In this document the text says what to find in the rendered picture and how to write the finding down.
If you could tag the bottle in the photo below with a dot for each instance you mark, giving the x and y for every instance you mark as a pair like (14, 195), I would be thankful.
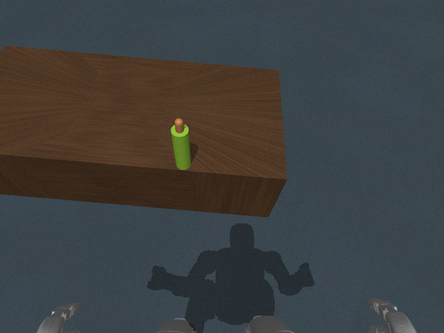
(181, 147)

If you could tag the left robot hand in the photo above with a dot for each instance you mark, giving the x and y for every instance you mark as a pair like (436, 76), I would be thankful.
(60, 315)

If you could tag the right robot hand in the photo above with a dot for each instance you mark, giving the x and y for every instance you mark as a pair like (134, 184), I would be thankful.
(397, 322)

